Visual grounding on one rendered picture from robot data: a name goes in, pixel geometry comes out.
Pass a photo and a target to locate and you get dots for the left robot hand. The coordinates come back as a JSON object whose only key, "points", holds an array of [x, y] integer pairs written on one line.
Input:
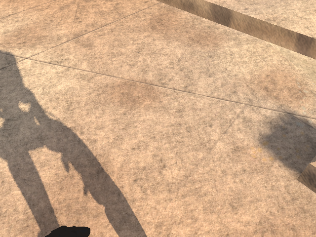
{"points": [[72, 231]]}

